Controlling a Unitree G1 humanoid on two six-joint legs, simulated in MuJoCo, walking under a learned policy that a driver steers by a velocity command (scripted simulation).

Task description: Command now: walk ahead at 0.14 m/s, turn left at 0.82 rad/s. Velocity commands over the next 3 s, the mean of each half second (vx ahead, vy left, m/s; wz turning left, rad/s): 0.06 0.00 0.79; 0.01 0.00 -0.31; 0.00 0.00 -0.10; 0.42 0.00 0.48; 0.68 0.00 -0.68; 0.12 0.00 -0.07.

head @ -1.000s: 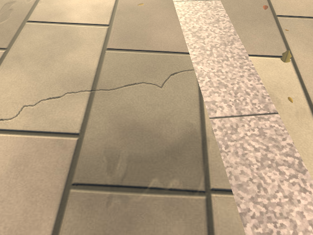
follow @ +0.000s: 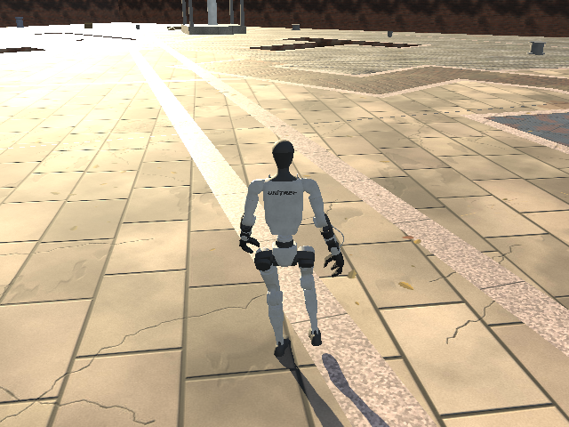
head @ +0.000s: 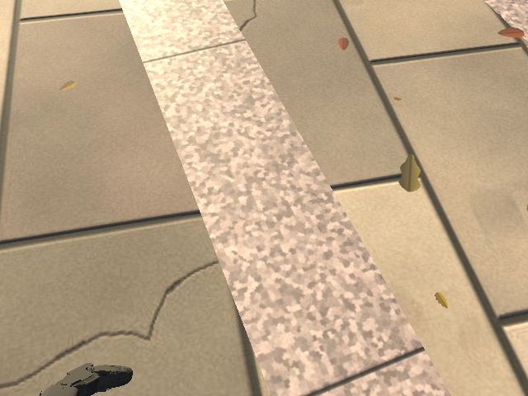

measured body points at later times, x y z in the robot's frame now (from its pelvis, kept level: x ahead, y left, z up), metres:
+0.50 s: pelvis +0.11 -0.08 +0.01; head +0.15 -0.09 +0.46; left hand +0.14 +0.25 -0.06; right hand +0.34 -0.32 -0.11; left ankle +0.03 +0.03 -0.66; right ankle +0.18 -0.15 -0.73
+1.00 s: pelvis +0.10 -0.08 +0.01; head +0.13 -0.05 +0.46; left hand +0.11 +0.23 -0.12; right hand +0.29 -0.32 -0.08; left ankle +0.05 +0.01 -0.73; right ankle +0.11 -0.19 -0.65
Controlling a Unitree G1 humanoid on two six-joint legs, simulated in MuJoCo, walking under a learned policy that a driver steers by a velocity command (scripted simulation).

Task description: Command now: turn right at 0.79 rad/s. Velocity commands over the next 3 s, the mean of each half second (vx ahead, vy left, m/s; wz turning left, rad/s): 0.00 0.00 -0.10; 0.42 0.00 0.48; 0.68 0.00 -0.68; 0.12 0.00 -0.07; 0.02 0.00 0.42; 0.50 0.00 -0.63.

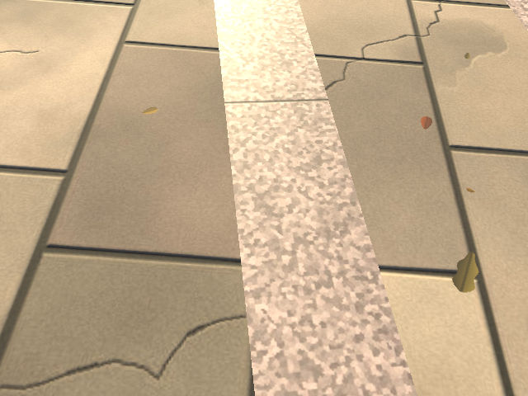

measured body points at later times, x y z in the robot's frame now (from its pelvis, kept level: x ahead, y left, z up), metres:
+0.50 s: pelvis -0.01 -0.05 +0.00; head +0.02 -0.07 +0.45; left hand +0.17 +0.19 -0.09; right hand +0.01 -0.33 -0.15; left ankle -0.04 +0.08 -0.67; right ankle -0.02 -0.13 -0.74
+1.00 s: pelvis +0.09 +0.04 -0.01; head +0.09 +0.07 +0.44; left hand +0.11 +0.33 -0.13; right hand +0.21 -0.21 -0.12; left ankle -0.05 +0.06 -0.74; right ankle +0.20 -0.08 -0.66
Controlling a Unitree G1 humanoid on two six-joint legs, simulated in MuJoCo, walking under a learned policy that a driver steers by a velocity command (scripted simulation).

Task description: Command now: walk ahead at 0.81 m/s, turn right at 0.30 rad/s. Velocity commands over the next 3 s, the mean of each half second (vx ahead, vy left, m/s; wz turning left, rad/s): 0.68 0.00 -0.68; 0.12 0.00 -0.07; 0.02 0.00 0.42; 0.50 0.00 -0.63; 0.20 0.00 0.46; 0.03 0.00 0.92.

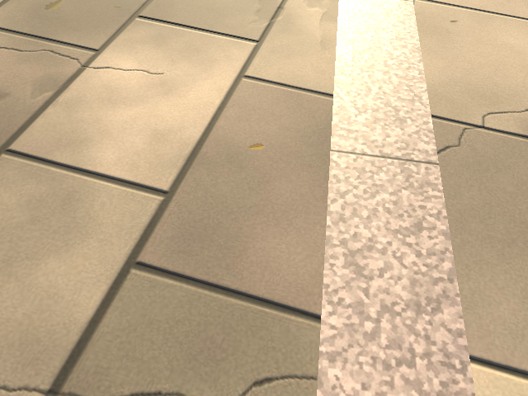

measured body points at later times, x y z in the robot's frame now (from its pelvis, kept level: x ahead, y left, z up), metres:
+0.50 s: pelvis +0.35 -0.03 +0.00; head +0.40 -0.05 +0.44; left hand +0.46 +0.24 -0.13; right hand +0.50 -0.32 -0.06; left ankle +0.56 +0.09 -0.67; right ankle +0.30 -0.04 -0.74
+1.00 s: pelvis +0.49 -0.03 +0.00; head +0.52 -0.05 +0.44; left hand +0.73 +0.13 -0.12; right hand +0.42 -0.30 -0.13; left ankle +0.63 -0.02 -0.74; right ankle +0.45 -0.12 -0.74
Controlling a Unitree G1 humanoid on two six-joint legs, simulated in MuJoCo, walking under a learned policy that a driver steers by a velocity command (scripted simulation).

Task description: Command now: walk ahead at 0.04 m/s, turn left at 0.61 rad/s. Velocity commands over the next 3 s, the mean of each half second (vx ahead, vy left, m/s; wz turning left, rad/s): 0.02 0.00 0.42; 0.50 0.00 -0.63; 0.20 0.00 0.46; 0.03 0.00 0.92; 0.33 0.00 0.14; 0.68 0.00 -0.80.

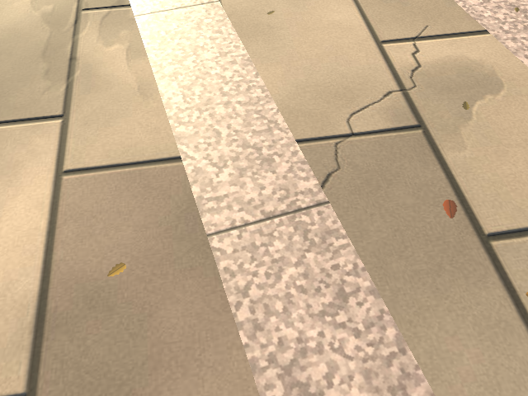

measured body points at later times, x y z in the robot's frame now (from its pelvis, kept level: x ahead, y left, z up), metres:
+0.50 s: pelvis +0.00 +0.04 +0.01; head +0.02 +0.06 +0.46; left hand -0.02 +0.31 -0.13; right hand +0.24 -0.14 -0.08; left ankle -0.03 +0.13 -0.73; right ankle +0.00 -0.10 -0.69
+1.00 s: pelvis +0.13 -0.05 -0.02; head +0.13 -0.09 +0.43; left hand +0.35 +0.20 -0.07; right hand +0.14 -0.35 -0.16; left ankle -0.01 +0.13 -0.68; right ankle +0.15 -0.13 -0.73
